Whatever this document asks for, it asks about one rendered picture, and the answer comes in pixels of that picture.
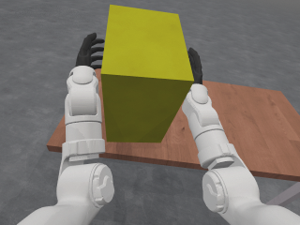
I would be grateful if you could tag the right robot forearm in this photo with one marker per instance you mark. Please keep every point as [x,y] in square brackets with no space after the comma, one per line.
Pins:
[215,151]

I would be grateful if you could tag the carton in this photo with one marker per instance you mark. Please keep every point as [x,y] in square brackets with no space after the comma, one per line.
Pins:
[145,74]

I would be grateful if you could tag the robot right upper arm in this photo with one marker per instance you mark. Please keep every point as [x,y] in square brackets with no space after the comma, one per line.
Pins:
[233,193]

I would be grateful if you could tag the robot left upper arm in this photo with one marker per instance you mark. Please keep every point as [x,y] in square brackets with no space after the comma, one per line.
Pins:
[82,191]

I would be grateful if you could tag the left robot forearm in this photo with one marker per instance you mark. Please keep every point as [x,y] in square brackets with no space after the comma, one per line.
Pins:
[83,119]

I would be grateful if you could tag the robot left hand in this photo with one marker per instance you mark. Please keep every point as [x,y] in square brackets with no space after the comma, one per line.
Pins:
[84,57]

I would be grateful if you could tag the table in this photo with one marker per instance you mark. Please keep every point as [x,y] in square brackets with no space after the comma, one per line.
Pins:
[262,125]

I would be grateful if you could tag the robot right hand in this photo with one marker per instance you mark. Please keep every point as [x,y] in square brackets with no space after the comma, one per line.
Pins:
[196,66]

